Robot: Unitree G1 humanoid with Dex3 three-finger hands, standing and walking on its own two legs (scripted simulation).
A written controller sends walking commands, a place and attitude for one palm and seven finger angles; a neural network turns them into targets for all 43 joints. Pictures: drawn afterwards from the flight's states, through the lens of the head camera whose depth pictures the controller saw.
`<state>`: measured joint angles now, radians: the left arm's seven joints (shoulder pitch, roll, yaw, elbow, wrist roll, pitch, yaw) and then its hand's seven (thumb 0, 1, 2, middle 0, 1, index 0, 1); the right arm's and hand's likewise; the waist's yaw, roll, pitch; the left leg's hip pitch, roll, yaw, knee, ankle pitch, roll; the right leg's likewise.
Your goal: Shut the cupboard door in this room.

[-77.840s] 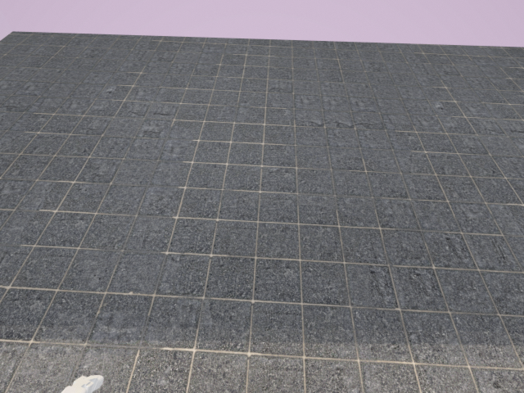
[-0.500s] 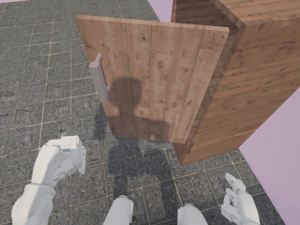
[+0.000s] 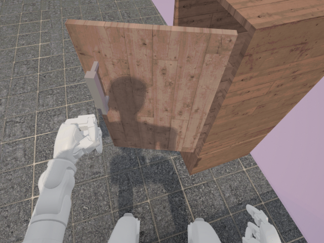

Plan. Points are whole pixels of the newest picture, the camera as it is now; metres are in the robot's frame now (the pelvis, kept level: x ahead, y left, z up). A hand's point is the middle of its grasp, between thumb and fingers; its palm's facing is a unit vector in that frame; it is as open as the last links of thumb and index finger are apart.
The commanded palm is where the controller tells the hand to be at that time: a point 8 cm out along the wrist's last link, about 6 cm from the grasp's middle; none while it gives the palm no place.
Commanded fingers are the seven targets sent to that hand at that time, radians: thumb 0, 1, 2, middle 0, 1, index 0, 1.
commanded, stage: bring the fist close to the handle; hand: left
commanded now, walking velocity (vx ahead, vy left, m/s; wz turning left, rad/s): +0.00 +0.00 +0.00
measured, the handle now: (100, 89) +0.50 +0.19 +0.05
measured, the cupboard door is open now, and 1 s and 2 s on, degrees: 66 66 49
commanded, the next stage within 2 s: push the door shut along its arc in 0.72 s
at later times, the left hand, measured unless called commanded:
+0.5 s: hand (108, 115) +0.41 +0.15 +0.06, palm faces -0.06 -1.00 -0.03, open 3.1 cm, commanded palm +0.38 +0.21 +0.06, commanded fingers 0.00 0.90 0.90 -1.30 -1.50 -1.30 -1.50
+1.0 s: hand (107, 113) +0.41 +0.15 +0.06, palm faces -0.09 -1.00 -0.04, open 3.1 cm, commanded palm +0.40 +0.20 +0.06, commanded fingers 0.00 0.90 0.90 -1.30 -1.50 -1.30 -1.50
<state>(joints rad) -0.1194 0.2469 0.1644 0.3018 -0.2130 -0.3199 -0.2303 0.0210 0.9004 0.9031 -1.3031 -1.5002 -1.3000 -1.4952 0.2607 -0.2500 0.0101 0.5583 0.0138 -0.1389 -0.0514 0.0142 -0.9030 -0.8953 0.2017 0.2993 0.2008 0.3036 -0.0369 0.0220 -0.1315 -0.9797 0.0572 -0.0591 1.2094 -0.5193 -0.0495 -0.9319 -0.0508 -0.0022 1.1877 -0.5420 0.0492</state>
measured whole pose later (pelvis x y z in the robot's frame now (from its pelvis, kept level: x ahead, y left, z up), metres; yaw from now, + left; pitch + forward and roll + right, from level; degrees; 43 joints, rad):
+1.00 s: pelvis -0.01 +0.00 +0.00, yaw -1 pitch +18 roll -1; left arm -0.52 0.29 0.24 0.77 -0.16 -0.42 -0.25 0.02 0.90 0.90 -1.30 -1.50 -1.30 -1.50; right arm 0.26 -0.25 0.01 0.60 0.01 -0.06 -0.04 0.01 -0.90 -0.90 0.20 0.30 0.20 0.30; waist -0.07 0.02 -0.13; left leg -1.01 0.06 -0.05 1.19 -0.49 -0.05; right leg -0.98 -0.04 0.01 1.18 -0.52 0.05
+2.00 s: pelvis -0.02 +0.01 -0.03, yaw -3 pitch +26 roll -3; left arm -1.10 0.53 0.30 1.17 -0.07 -0.29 -0.45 0.02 0.90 0.90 -1.30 -1.50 -1.30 -1.50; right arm 0.34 -0.26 0.04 0.65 -0.01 -0.06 -0.01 0.01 -0.90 -0.89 0.20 0.30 0.20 0.30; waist -0.21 0.05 -0.11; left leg -1.28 0.08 -0.06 1.33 -0.51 -0.04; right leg -1.23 -0.02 0.02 1.28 -0.51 0.06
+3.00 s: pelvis -0.01 +0.01 -0.03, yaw -3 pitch +30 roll -4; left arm -1.21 0.41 0.35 1.18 0.07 -0.26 0.04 0.02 0.90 0.91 -1.30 -1.50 -1.30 -1.50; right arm 0.42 -0.19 0.05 0.65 -0.09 -0.03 0.08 0.01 -0.91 -0.89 0.20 0.30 0.20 0.30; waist -0.27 0.08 -0.12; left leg -1.33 0.08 -0.07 1.31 -0.51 -0.04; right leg -1.28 -0.01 0.01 1.25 -0.50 0.06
